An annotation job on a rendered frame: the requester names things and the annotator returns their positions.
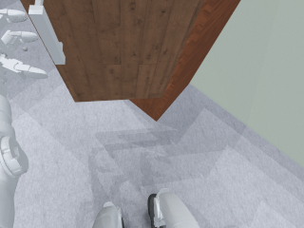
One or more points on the cupboard door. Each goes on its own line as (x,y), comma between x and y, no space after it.
(119,49)

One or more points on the left robot forearm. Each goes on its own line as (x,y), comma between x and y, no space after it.
(5,110)

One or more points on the robot right shin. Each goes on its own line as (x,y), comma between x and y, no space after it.
(158,222)

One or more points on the handle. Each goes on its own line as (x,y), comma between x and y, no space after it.
(40,20)

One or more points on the robot left upper arm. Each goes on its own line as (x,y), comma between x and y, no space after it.
(13,163)

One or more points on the robot right foot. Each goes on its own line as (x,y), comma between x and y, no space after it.
(150,206)

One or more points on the robot left hand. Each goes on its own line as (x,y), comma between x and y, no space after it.
(10,42)

